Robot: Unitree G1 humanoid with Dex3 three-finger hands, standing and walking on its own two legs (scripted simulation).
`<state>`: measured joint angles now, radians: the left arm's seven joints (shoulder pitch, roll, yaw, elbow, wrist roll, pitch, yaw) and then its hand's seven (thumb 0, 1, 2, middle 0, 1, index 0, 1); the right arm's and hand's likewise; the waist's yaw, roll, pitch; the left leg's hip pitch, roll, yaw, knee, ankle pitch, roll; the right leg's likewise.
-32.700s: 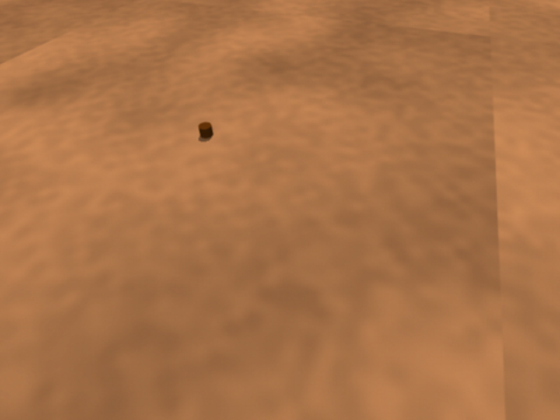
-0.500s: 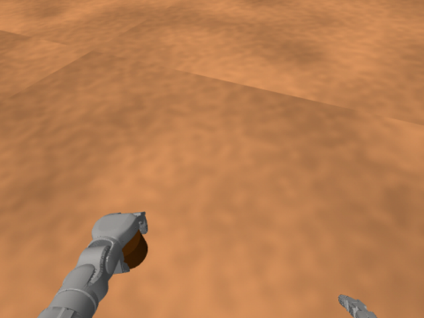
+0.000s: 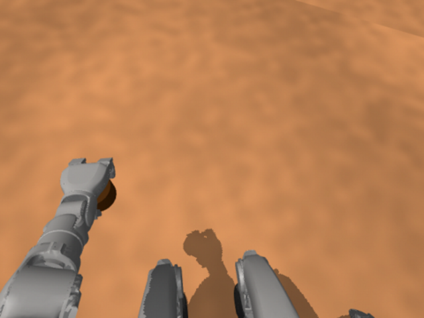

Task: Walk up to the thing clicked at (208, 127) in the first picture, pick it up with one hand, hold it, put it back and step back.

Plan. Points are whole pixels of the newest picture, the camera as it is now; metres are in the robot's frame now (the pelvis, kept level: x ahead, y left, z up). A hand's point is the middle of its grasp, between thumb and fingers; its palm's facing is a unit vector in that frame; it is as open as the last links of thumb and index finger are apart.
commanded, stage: crouch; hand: left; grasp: from above
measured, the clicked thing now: (94, 191) +0.42 +0.25 -0.13
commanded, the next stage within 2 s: lower in 1.28 s
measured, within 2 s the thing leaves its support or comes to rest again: neither
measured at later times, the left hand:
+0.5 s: hand (112, 212) +0.43 +0.26 -0.32, palm faces -0.45 -0.02 -0.89, open 10.5 cm
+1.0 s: hand (120, 211) +0.45 +0.27 -0.40, palm faces -0.47 -0.03 -0.88, open 10.5 cm
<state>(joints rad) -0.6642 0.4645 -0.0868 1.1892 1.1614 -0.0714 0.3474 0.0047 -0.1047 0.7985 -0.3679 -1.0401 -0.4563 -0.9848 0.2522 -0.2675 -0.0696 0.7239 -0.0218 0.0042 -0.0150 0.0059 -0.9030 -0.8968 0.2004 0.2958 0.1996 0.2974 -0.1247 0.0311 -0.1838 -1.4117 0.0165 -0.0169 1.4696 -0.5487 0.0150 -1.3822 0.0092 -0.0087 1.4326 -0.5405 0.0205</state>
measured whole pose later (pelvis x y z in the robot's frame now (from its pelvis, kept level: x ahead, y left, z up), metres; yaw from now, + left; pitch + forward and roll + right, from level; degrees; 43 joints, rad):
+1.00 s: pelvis -0.02 +0.00 -0.24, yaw -5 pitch +36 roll -7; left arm -0.96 0.75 0.11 1.43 1.27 -0.21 0.36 0.00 -0.14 0.80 -0.44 -0.96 -0.54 -0.90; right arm 0.17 -0.25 0.03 0.73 -0.12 -0.05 0.13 0.00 -0.91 -0.90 0.20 0.30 0.20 0.30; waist -0.23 -0.01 -0.07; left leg -2.23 0.01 -0.10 2.28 -0.69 0.01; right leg -2.17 0.02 -0.08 2.20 -0.68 0.02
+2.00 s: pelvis -0.02 +0.00 -0.30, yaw -9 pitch +32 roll -11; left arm -1.02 0.93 0.15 1.61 1.34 -0.26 0.48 0.00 -0.14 0.79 -0.45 -0.95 -0.54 -0.89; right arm 0.13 -0.28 0.16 0.71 -0.19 -0.09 0.16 0.00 -0.91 -0.90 0.20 0.30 0.20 0.30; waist -0.30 -0.08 0.05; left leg -2.38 0.01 -0.17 2.51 -0.71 0.01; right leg -2.28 0.04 -0.14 2.38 -0.68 0.03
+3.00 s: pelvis -0.02 +0.00 -0.31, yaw -12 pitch +29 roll -14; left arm -1.05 1.05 0.13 1.72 1.31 -0.26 0.58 0.00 -0.14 0.79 -0.46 -0.94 -0.56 -0.88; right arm 0.08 -0.33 0.29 0.66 -0.24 -0.19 0.21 0.00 -0.91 -0.90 0.20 0.30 0.20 0.30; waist -0.35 -0.15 0.15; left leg -2.35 0.02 -0.24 2.56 -0.74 0.01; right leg -2.25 0.06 -0.19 2.39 -0.67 0.04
